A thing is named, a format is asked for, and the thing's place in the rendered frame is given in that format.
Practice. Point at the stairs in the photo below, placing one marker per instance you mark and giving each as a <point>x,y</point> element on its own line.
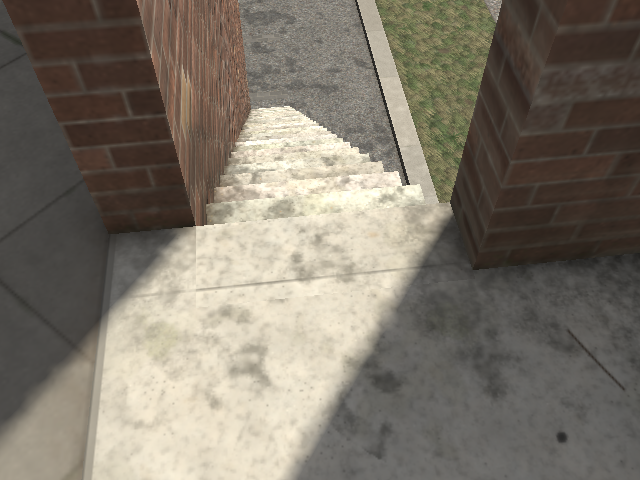
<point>285,165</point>

